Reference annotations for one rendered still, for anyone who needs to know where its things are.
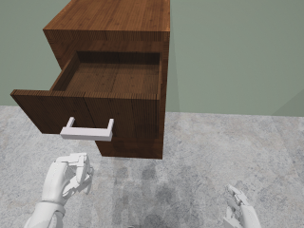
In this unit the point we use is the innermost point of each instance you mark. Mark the left robot hand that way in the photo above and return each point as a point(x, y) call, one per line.
point(66, 176)

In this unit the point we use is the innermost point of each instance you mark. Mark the cabinet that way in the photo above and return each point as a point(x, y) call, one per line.
point(116, 25)

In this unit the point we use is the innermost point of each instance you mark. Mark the right robot hand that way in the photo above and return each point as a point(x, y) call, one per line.
point(245, 214)

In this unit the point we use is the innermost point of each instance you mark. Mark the handle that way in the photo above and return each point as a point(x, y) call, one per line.
point(87, 134)

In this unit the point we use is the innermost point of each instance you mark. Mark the left robot forearm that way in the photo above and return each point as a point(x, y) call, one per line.
point(47, 214)

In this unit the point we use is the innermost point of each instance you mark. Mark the drawer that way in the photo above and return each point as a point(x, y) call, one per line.
point(98, 85)

